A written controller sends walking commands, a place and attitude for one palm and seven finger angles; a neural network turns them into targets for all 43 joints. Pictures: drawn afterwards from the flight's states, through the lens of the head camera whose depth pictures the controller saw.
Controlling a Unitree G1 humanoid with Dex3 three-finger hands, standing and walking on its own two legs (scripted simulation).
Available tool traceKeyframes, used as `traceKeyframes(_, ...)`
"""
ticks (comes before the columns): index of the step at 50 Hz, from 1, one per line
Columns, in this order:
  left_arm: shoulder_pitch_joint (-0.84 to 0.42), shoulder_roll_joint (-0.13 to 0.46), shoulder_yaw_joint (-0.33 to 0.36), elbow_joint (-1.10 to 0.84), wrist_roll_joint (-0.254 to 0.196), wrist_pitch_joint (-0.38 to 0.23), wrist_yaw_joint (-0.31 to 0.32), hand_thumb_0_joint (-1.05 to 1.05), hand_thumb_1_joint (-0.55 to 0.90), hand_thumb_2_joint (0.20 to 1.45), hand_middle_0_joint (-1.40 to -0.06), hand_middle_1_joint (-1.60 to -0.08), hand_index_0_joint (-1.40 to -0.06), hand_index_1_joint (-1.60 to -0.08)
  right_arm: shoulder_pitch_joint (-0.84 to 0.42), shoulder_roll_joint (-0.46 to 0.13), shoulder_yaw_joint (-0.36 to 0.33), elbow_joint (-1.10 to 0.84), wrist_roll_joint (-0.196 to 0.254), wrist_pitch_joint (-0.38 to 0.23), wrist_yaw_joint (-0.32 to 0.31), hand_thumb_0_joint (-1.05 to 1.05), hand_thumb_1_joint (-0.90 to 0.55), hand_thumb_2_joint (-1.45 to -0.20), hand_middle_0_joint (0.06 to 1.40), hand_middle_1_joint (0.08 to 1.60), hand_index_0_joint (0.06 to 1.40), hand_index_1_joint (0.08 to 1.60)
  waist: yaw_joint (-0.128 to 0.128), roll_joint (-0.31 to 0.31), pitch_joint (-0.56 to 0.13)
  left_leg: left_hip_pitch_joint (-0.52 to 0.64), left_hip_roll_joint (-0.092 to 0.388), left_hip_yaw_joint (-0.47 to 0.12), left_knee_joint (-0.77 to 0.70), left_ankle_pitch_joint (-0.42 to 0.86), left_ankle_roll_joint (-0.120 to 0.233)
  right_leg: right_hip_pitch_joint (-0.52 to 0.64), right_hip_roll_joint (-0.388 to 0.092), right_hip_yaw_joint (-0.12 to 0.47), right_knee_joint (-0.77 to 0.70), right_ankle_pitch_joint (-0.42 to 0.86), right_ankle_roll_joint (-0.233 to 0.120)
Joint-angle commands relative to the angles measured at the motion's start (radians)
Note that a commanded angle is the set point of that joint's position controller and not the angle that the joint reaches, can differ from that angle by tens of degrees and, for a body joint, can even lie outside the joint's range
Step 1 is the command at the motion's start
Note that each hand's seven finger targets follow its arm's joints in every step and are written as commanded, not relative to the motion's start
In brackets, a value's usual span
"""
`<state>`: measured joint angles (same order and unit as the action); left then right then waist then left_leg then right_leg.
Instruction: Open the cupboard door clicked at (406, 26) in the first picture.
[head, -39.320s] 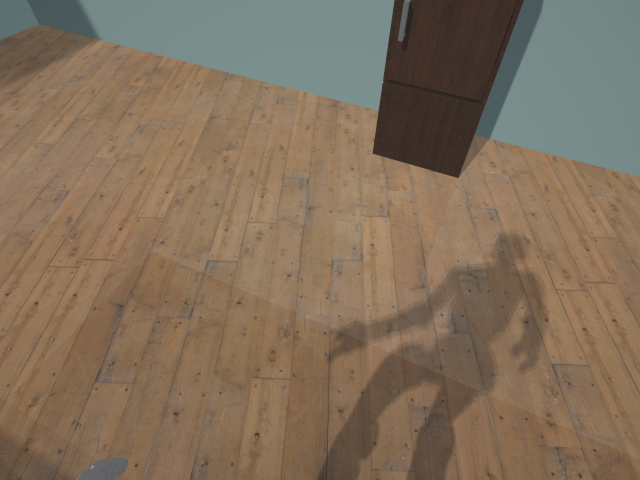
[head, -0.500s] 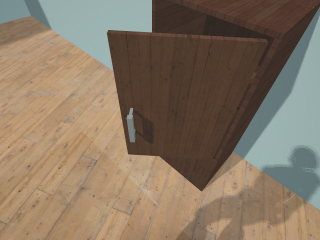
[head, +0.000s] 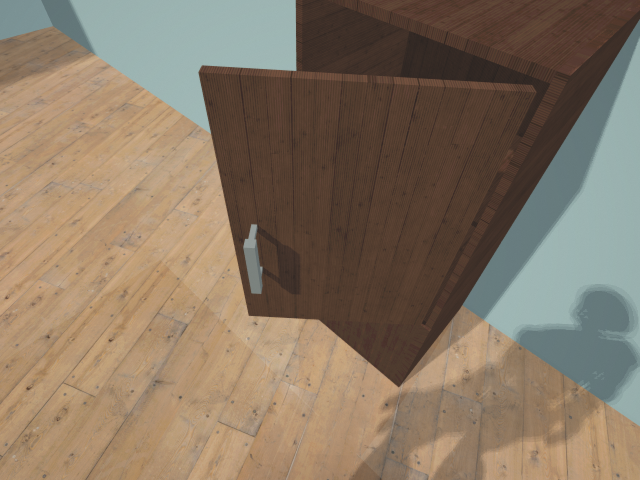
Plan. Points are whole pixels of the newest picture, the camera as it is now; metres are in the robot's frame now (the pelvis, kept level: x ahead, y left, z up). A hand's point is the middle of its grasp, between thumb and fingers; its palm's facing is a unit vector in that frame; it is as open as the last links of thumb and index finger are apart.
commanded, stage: come to a stop and stand still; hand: left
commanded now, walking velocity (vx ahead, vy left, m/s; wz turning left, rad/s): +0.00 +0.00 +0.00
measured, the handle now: (255, 260) +0.48 +0.15 -0.09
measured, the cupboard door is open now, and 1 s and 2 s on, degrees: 40 40 40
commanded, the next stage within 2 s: look again from close up in 0.02 s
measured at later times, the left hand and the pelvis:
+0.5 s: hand out of the picture +0.03 +0.19 -0.17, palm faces +0.01 -0.97 -0.23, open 7.4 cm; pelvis +0.00 +0.00 +0.00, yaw +0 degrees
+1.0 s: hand out of the picture +0.01 +0.17 -0.18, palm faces +0.00 -0.97 -0.22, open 7.4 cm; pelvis -0.02 -0.02 +0.00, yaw -1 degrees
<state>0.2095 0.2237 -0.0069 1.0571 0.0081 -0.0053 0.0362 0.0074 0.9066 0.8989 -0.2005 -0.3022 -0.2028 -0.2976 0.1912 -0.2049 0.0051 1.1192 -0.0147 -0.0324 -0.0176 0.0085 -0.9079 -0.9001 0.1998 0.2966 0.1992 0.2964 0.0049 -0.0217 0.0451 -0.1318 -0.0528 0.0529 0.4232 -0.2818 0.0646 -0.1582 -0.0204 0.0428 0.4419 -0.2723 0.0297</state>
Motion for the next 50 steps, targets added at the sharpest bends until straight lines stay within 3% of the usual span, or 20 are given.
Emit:
traceKeyframes(1,0.039,0.131,0.022,-0.040,0.003,-0.020,0.003,0.000,0.900,0.900,-0.200,-0.300,-0.200,-0.300,0.021,-0.142,-0.024,-0.043,0.005,-0.013,-0.014,0.000,-0.900,-0.900,0.200,0.300,0.200,0.300,-0.001,0.019,-0.050,0.013,0.152,-0.130,-0.066,0.350,-0.015,0.018,-0.087,0.057,-0.028,0.292,-0.063)
traceKeyframes(4,0.033,0.129,0.021,-0.038,0.004,-0.019,0.002,0.000,0.900,0.900,-0.200,-0.300,-0.200,-0.300,0.018,-0.140,-0.022,-0.039,0.006,-0.011,-0.013,0.000,-0.900,-0.900,0.200,0.300,0.200,0.300,0.000,0.012,-0.028,0.000,0.152,-0.132,-0.076,0.318,-0.015,0.013,-0.083,0.057,-0.039,0.267,-0.063)
traceKeyframes(19,0.047,0.128,0.020,-0.022,0.004,-0.021,0.002,0.000,0.900,0.900,-0.200,-0.300,-0.200,-0.300,0.025,-0.140,-0.020,-0.026,0.007,-0.013,-0.016,0.000,-0.900,-0.900,0.200,0.300,0.200,0.300,0.000,0.015,-0.043,0.029,0.154,-0.129,-0.080,0.361,-0.017,0.027,-0.088,0.055,-0.053,0.300,-0.063)
traceKeyframes(24,0.053,0.120,0.016,-0.014,0.004,-0.020,0.002,0.000,0.900,0.900,-0.200,-0.300,-0.200,-0.300,0.026,-0.134,-0.019,-0.022,0.007,-0.011,-0.016,0.000,-0.900,-0.900,0.200,0.300,0.200,0.300,0.000,0.005,-0.017,0.016,0.154,-0.133,-0.095,0.309,-0.017,0.015,-0.086,0.054,-0.068,0.258,-0.059)
traceKeyframes(32,0.062,0.113,0.016,-0.007,0.003,-0.021,0.001,0.000,0.900,0.900,-0.200,-0.300,-0.200,-0.300,0.037,-0.131,-0.017,-0.014,0.006,-0.013,-0.016,0.000,-0.900,-0.900,0.200,0.300,0.200,0.300,-0.001,0.022,-0.030,0.017,0.154,-0.136,-0.107,0.285,-0.019,0.018,-0.087,0.058,-0.073,0.235,-0.060)
traceKeyframes(36,0.068,0.109,0.015,-0.003,0.003,-0.022,0.002,0.000,0.900,0.900,-0.200,-0.300,-0.200,-0.300,0.043,-0.128,-0.018,-0.011,0.007,-0.014,-0.017,0.000,-0.900,-0.900,0.200,0.300,0.200,0.300,-0.001,0.011,-0.026,0.020,0.155,-0.135,-0.105,0.299,-0.019,0.016,-0.088,0.058,-0.073,0.250,-0.061)
traceKeyframes(38,0.059,0.119,0.019,-0.007,0.001,-0.019,0.002,0.000,0.900,0.900,-0.200,-0.300,-0.200,-0.300,0.034,-0.138,-0.022,-0.017,0.008,-0.017,-0.021,0.000,-0.900,-0.900,0.200,0.300,0.200,0.300,-0.002,0.019,-0.016,0.027,0.165,-0.145,-0.111,0.369,-0.019,0.004,-0.080,0.051,-0.066,0.268,-0.054)
traceKeyframes(42,0.091,0.074,0.019,-0.011,0.000,0.001,0.005,0.000,0.900,0.900,-0.200,-0.300,-0.200,-0.300,0.057,-0.092,-0.025,-0.022,0.007,-0.008,-0.030,0.000,-0.900,-0.900,0.200,0.300,0.200,0.300,-0.005,0.043,-0.031,0.047,0.188,-0.138,-0.086,0.470,-0.019,-0.027,-0.067,0.034,-0.022,0.268,-0.038)
traceKeyframes(44,0.094,0.067,0.025,-0.023,0.005,0.010,0.003,0.000,0.900,0.900,-0.200,-0.300,-0.200,-0.300,0.071,-0.095,-0.036,-0.030,0.007,-0.001,-0.036,0.000,-0.900,-0.900,0.200,0.300,0.200,0.300,-0.009,0.030,-0.025,0.048,0.210,-0.151,-0.073,0.506,-0.006,-0.059,-0.055,0.021,0.013,0.255,-0.036)
traceKeyframes(46,0.095,0.067,0.035,-0.047,0.010,0.023,0.000,0.000,0.900,0.900,-0.200,-0.300,-0.200,-0.300,0.077,-0.112,-0.050,-0.042,0.004,0.008,-0.043,0.000,-0.900,-0.900,0.200,0.300,0.200,0.300,-0.011,0.066,-0.027,0.037,0.248,-0.182,-0.069,0.516,0.020,-0.105,-0.038,0.009,0.075,0.185,-0.035)
traceKeyframes(50,0.089,0.056,0.058,-0.104,0.017,0.051,-0.005,0.000,0.900,0.900,-0.200,-0.300,-0.200,-0.300,0.079,-0.141,-0.074,-0.079,-0.009,0.023,-0.053,0.000,-0.900,-0.900,0.200,0.300,0.200,0.300,-0.017,0.143,-0.013,-0.025,0.392,-0.283,-0.072,0.608,0.148,-0.215,-0.011,-0.004,0.344,-0.199,-0.037)
